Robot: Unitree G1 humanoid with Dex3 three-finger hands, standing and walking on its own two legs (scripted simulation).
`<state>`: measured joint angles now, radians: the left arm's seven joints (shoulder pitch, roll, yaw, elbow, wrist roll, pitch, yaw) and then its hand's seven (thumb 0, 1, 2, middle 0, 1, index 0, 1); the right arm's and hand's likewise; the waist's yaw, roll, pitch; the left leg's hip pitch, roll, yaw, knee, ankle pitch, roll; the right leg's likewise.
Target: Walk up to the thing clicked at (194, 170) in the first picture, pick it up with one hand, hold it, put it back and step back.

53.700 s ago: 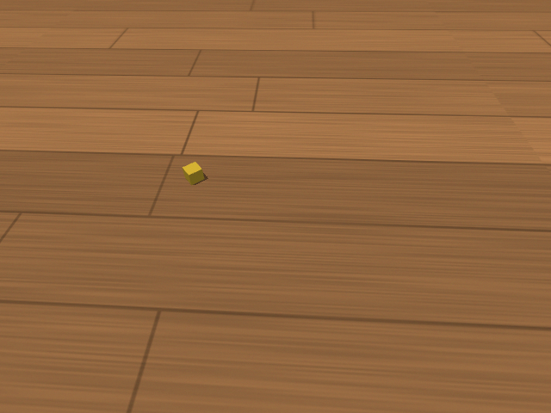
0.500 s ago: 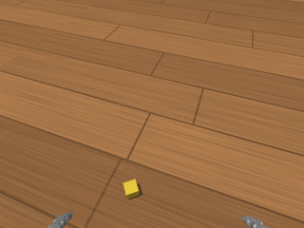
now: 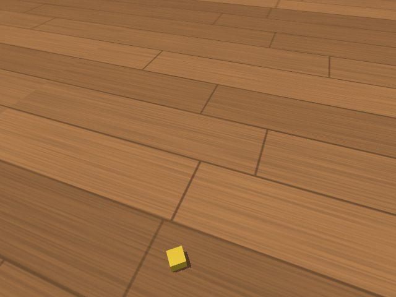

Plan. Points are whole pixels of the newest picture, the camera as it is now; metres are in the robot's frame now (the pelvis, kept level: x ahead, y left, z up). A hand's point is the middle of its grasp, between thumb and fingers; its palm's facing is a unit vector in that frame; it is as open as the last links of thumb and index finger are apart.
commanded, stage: stand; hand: left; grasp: from above
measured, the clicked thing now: (176, 258) +0.47 +0.14 -0.74
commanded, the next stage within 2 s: step back in 1.78 s
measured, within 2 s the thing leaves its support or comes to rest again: neither
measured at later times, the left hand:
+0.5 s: hand out of the picture +0.04 +0.23 -0.16, palm faces +0.02 -0.94 -0.33, open 7.4 cm
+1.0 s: hand out of the picture +0.07 +0.22 -0.15, palm faces +0.01 -0.94 -0.33, open 7.4 cm
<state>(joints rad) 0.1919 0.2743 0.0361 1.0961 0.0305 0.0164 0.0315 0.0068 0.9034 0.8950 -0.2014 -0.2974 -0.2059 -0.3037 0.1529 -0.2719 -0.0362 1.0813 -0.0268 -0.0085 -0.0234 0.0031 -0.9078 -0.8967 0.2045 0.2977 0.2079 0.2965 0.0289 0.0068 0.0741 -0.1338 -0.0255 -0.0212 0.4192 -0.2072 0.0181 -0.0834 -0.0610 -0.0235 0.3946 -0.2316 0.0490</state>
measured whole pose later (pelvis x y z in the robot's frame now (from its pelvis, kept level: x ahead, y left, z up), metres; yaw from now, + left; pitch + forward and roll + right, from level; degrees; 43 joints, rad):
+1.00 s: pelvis +0.00 -0.02 +0.00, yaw +0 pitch -4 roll +0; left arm 0.12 0.31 0.03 1.14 0.01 0.00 0.01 0.00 0.90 0.89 -0.20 -0.30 -0.21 -0.30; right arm 0.12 -0.32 -0.01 1.14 -0.02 -0.01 -0.01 0.00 -0.91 -0.90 0.20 0.30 0.21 0.30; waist 0.01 0.01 0.06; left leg -0.11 0.01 -0.03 0.34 -0.16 -0.01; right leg -0.07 -0.03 -0.03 0.33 -0.20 0.02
